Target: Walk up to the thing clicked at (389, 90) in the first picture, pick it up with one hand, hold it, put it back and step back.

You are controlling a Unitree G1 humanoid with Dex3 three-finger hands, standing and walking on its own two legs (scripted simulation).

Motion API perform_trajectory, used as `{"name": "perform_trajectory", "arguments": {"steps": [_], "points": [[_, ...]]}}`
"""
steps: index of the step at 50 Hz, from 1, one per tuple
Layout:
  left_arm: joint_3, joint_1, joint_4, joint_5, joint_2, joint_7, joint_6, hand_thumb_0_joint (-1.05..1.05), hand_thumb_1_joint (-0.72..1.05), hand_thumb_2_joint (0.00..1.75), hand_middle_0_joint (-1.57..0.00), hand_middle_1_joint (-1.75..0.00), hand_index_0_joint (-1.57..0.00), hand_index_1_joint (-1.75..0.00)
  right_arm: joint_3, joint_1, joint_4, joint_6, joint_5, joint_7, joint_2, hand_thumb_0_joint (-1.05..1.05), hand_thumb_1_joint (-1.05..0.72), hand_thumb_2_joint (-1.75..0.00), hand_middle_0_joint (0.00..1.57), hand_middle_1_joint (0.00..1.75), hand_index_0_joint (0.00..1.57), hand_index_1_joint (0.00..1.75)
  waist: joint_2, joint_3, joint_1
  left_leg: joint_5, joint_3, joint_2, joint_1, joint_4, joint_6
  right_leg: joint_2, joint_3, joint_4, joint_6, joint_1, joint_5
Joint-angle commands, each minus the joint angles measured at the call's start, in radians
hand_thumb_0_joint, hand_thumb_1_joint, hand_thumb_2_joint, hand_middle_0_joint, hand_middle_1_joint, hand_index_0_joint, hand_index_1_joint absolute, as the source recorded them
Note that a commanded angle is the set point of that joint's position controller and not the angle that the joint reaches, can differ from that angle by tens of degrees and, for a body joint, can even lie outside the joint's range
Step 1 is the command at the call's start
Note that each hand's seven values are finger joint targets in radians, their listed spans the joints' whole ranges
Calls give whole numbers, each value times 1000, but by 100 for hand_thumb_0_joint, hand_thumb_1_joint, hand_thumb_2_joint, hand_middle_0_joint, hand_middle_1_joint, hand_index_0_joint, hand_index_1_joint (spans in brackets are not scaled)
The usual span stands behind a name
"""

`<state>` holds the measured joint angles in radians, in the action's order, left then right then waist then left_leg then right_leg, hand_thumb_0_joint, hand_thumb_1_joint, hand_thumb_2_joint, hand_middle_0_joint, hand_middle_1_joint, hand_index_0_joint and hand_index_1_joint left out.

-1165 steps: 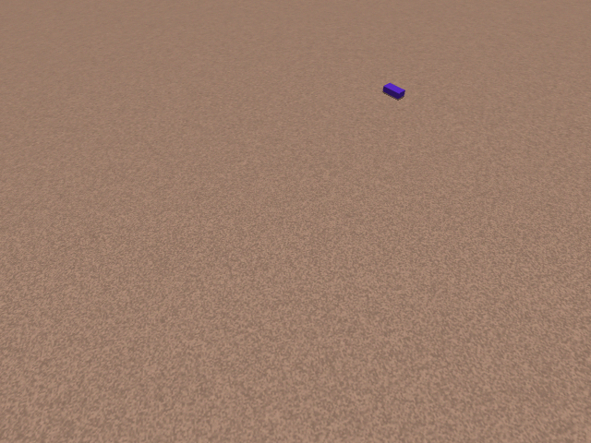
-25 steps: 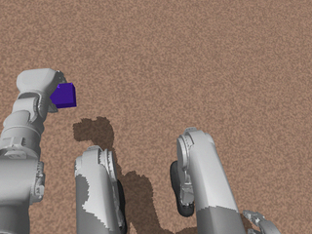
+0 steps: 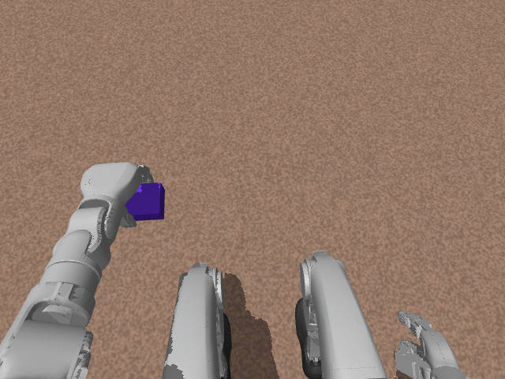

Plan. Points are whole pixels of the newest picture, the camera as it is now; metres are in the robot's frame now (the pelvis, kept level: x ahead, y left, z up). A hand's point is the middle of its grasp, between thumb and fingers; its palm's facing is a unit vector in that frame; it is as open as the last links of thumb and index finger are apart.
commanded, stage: lift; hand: left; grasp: from above
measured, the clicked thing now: (128, 202) +0.42 +0.24 -0.12
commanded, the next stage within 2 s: hold in 0.80 s
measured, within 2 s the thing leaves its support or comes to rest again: neither
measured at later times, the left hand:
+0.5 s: hand (88, 179) +0.38 +0.21 +0.08, palm faces -0.46 -0.04 -0.88, open 8.8 cm
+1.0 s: hand (50, 141) +0.39 +0.22 +0.15, palm faces -0.47 -0.05 -0.88, open 8.8 cm
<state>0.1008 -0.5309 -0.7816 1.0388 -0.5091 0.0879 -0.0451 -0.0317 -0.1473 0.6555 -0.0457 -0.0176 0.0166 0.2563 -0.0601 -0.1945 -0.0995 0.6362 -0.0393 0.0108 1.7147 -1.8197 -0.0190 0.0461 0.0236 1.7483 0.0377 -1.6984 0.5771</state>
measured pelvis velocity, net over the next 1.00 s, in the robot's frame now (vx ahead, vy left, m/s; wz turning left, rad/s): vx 0.08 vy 0.00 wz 0.00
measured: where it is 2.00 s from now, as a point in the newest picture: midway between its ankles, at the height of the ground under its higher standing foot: (265, 360)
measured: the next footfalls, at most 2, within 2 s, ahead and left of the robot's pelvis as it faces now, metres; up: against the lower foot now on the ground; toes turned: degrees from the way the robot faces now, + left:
none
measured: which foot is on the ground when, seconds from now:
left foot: down 0.00-1.00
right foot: down 0.00-1.00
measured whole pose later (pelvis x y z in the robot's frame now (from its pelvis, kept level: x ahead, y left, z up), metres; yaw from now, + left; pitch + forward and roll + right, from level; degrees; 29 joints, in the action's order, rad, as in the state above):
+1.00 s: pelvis +0.08 +0.00 +0.22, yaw +0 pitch +10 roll -1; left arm 0.19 -0.30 -0.80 1.02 -0.39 0.11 -0.03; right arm -0.05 -0.24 0.73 -0.02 -0.04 -0.05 0.25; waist -0.04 -0.08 -0.05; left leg 0.39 0.03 0.03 0.59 -0.80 -0.01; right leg 0.02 0.00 0.76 0.03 -0.61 0.34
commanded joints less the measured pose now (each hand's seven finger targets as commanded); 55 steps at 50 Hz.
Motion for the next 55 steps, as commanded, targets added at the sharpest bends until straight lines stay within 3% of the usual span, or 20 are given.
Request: {"name": "perform_trajectory", "arguments": {"steps": [1, 6, 7, 11, 12, 13, 18, 20, 26, 30, 37, 41, 44, 45, 50, 55], "points": [[-67, -283, 253, -28, -208, 34, 10, 0, 83, 51, -115, -41, -116, -40, -65, -114, -63, 24, -12, -35, 173, 0, -89, -90, 20, 30, 20, 30, -89, -544, -18, -80, -29, -17, -557, 429, 0, -54, 28, -319, -57, 441, -100], [-59, -200, 248, -47, -195, 31, 17, 0, 81, 49, -116, -37, -116, -37, -52, -96, -57, 44, -24, -65, 149, 0, -89, -90, 20, 30, 20, 30, -24, -426, -11, -39, -15, -20, -620, 542, -5, -61, 1, -477, -53, 579, -50], [-39, -191, 241, -45, -167, 30, 16, 0, 79, 50, -115, -36, -115, -36, -47, -106, -51, 51, -27, -71, 143, 0, -90, -90, 20, 30, 20, 30, -21, -397, -19, -59, -7, -18, -634, 554, -5, -61, -4, -502, -53, 594, -64], [-41, -166, 208, -36, -166, 49, 14, 0, 76, 47, -112, -37, -112, -37, -44, -108, -35, 71, -31, -88, 135, 0, -90, -90, 20, 30, 20, 30, -18, -338, 2, -104, -7, -15, -723, 645, 1, -63, -15, -592, -55, 679, -90], [-29, -143, 183, -38, -143, 53, 16, 0, 78, 48, -114, -38, -114, -37, -44, -107, -34, 75, -33, -89, 134, 0, -89, -90, 20, 30, 20, 30, -7, -323, 6, -103, -14, -11, -750, 674, 3, -64, -12, -611, -56, 697, -92], [-13, -167, 197, -38, -123, 58, 15, 0, 79, 50, -114, -39, -115, -38, -43, -109, -31, 81, -32, -90, 131, 0, -90, -90, 20, 30, 20, 30, -21, -325, 1, -117, -11, -12, -777, 691, 4, -66, -15, -632, -56, 719, -110], [-20, -143, 152, -22, -126, 88, 33, 0, 80, 52, -115, -39, -115, -39, -45, -128, -9, 88, -31, -95, 133, 0, -89, -90, 20, 30, 20, 30, -10, -303, 15, -215, 6, -17, -882, 776, 7, -68, -21, -736, -56, 850, -187], [4, -144, 137, -14, -96, 89, 39, 0, 81, 53, -118, -37, -117, -37, -50, -133, -5, 87, -27, -95, 138, 0, -89, -90, 20, 30, 20, 30, -16, -296, 15, -254, 5, -13, -945, 811, 10, -71, -12, -761, -56, 872, -228], [1, -129, 110, -24, -96, 98, 54, 0, 79, 55, -117, -36, -116, -37, -54, -128, -2, 82, -21, -88, 138, 0, -89, -90, 20, 30, 20, 30, -8, -251, 32, -320, 17, -15, -1054, 918, 12, -69, -11, -864, -52, 995, -281], [-2, -121, 123, -23, -94, 94, 51, 0, 74, 54, -113, -34, -112, -36, -58, -136, -2, 78, -18, -85, 140, 0, -89, -90, 20, 30, 20, 30, -5, -255, 33, -413, 21, -13, -1140, 962, 16, -68, -8, -911, -50, 1063, -360], [3, -107, 136, -30, -82, 78, 33, 0, 69, 54, -111, -32, -109, -34, -64, -132, -18, 64, -20, -76, 139, 0, -89, -90, 20, 30, 20, 30, 16, -209, 38, -442, 30, -16, -1219, 1050, 14, -67, -11, -1003, -48, 1144, -387], [8, -95, 140, -27, -78, 72, 23, 0, 74, 54, -114, -33, -113, -35, -67, -130, -23, 58, -24, -75, 143, 0, -89, -90, 20, 30, 20, 30, 30, -186, 34, -459, 34, -17, -1261, 1086, 14, -68, -12, -1045, -47, 1172, -402], [1, -88, 170, -27, -90, 71, 17, 0, 73, 59, -114, -35, -112, -37, -67, -116, -25, 56, -23, -74, 137, 0, -89, -90, 20, 30, 20, 30, 16, -192, 54, -490, 37, -20, -1290, 1111, 17, -69, -11, -1066, -47, 1216, -426], [10, -95, 174, -22, -80, 69, 14, 0, 75, 58, -115, -36, -113, -37, -67, -115, -25, 54, -23, -75, 135, 0, -89, -90, 20, 30, 20, 30, 15, -188, 44, -489, 41, -22, -1292, 1114, 16, -69, -15, -1073, -46, 1217, -431], [-6, -96, 202, -8, -114, 58, 7, 0, 74, 56, -113, -35, -112, -36, -71, -106, -24, 45, -27, -75, 141, 0, -89, -90, 20, 30, 20, 30, 14, -194, 59, -551, 47, -24, -1341, 1143, 17, -70, -16, -1099, -47, 1266, -483], [0, -65, 192, -14, -96, 40, 8, 0, 75, 56, -115, -34, -114, -36, -75, -105, -21, 36, -28, -72, 142, 0, -89, -90, 20, 30, 20, 30, 5, -183, 62, -626, 49, -18, -1399, 1168, 24, -76, -8, -1113, -51, 1281, -530]]}}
